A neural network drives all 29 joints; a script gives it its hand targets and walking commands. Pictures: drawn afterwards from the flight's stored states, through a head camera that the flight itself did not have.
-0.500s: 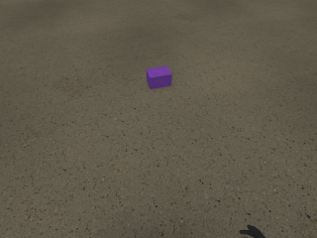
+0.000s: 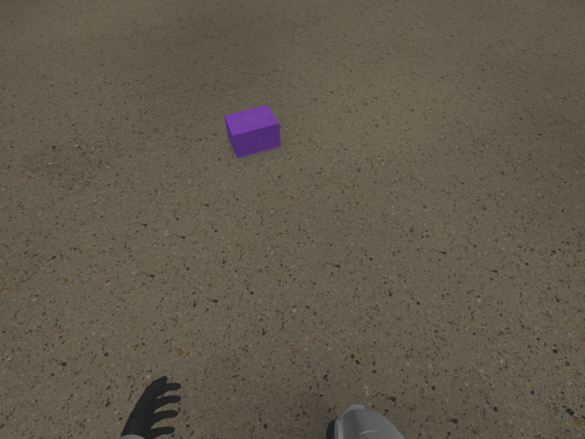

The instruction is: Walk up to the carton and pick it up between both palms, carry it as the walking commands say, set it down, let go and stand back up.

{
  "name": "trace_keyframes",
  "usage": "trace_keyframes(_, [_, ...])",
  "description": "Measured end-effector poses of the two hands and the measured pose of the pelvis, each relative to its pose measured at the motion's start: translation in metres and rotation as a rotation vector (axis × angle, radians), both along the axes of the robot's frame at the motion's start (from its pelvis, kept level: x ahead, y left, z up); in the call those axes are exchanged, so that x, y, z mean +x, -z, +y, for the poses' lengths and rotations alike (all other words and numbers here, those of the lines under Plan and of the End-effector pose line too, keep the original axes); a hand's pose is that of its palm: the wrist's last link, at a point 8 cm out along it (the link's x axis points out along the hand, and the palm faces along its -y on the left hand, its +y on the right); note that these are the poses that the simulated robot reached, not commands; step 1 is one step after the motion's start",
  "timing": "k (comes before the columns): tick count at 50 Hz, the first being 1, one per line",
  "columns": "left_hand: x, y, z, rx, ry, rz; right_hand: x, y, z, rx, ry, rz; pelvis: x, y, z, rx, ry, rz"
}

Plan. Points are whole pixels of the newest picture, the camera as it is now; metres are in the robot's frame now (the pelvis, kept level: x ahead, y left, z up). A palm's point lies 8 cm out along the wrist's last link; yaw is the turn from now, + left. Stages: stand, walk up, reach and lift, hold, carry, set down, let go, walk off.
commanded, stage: walk up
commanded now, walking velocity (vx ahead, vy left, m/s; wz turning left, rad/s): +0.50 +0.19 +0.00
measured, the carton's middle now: (252, 130) +1.52 +0.08 -0.67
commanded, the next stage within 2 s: none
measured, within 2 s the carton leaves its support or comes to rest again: neither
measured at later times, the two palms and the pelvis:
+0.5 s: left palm out of the picture +0.17 +0.32 -0.12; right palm (369, 268) +0.39 -0.15 -0.10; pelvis +0.25 +0.08 +0.01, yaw -1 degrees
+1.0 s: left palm (163, 178) +0.66 +0.24 -0.10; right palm (387, 281) +0.38 -0.19 -0.13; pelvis +0.49 +0.02 +0.01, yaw -1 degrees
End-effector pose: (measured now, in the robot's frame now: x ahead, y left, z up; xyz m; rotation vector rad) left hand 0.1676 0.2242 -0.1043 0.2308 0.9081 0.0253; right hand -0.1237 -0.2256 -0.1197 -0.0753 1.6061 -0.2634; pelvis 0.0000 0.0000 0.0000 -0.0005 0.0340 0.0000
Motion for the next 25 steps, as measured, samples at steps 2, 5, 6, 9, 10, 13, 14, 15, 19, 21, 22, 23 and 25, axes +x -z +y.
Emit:
trace_keyframes(2, [-0.013,-0.002,0.009,0.036,-0.048,0.08,0.053,0.004,-0.013,0.0,-0.034,-0.077,0.018,-0.007,-0.003,0.01,-0.004,-0.006])
trace_keyframes(5, [-0.044,-0.013,0.025,0.076,-0.138,0.201,0.144,0.001,-0.025,0.004,-0.108,-0.224,0.047,-0.021,-0.004,0.017,-0.002,-0.01])
trace_keyframes(6, [-0.053,-0.016,0.028,0.083,-0.166,0.235,0.174,-0.001,-0.027,0.007,-0.131,-0.27,0.056,-0.024,-0.004,0.019,0.0,-0.012])
trace_keyframes(9, [-0.079,-0.023,0.034,0.087,-0.232,0.328,0.256,-0.01,-0.025,0.017,-0.187,-0.386,0.085,-0.032,-0.001,0.025,0.007,-0.017])
trace_keyframes(10, [-0.086,-0.024,0.034,0.085,-0.25,0.359,0.281,-0.014,-0.021,0.023,-0.203,-0.418,0.094,-0.034,0.001,0.026,0.008,-0.017])
trace_keyframes(13, [-0.099,-0.026,0.035,0.07,-0.297,0.443,0.348,-0.023,-0.004,0.047,-0.248,-0.501,0.122,-0.038,0.01,0.026,0.012,-0.017])
trace_keyframes(14, [-0.101,-0.025,0.036,0.063,-0.31,0.467,0.368,-0.026,0.004,0.057,-0.262,-0.524,0.131,-0.038,0.013,0.025,0.012,-0.017])
trace_keyframes(15, [-0.1,-0.024,0.037,0.055,-0.321,0.488,0.388,-0.029,0.013,0.066,-0.275,-0.544,0.141,-0.038,0.017,0.023,0.013,-0.018])
trace_keyframes(19, [-0.082,-0.016,0.051,0.026,-0.353,0.545,0.46,-0.035,0.047,0.081,-0.321,-0.603,0.183,-0.033,0.039,0.012,0.013,-0.015])
trace_keyframes(21, [-0.063,-0.006,0.063,0.009,-0.352,0.563,0.493,-0.035,0.062,0.06,-0.34,-0.626,0.207,-0.026,0.053,0.003,0.014,-0.013])
trace_keyframes(22, [-0.051,0.002,0.071,0.002,-0.341,0.572,0.507,-0.032,0.067,0.038,-0.343,-0.641,0.22,-0.02,0.061,-0.005,0.018,-0.013])
trace_keyframes(23, [-0.037,0.011,0.078,-0.002,-0.32,0.579,0.516,-0.028,0.069,0.011,-0.337,-0.649,0.23,-0.013,0.068,-0.008,0.02,-0.014])
trace_keyframes(25, [0.006,0.019,0.091,-0.008,-0.286,0.546,0.513,-0.024,0.071,-0.021,-0.303,-0.609,0.248,-0.012,0.077,-0.008,0.021,-0.016])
